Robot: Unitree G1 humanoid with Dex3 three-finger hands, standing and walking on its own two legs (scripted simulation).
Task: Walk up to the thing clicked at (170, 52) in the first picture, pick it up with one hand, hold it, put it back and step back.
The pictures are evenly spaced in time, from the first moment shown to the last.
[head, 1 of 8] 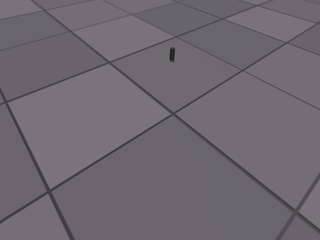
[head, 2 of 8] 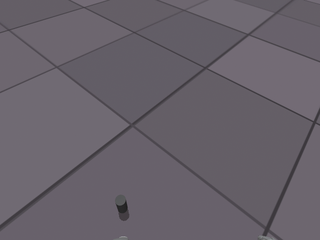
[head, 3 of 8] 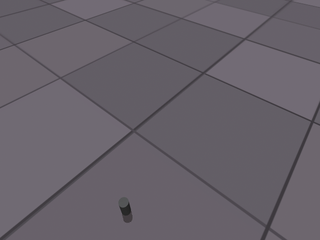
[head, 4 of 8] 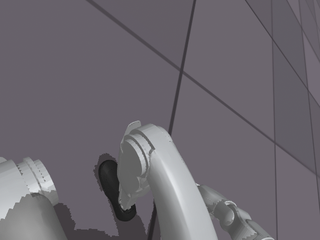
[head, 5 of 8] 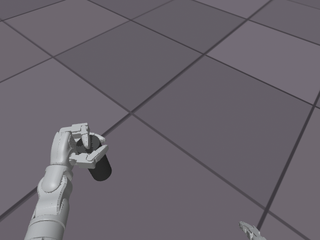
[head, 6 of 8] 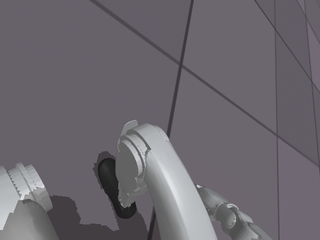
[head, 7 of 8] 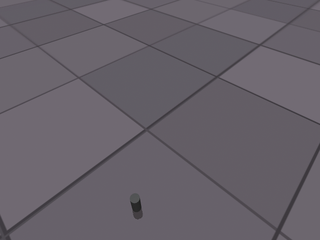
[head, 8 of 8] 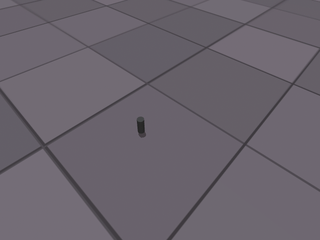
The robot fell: no
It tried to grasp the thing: yes
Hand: left
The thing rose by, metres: 0.65
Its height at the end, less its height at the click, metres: +0.00
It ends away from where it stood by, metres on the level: 0.01
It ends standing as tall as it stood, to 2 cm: yes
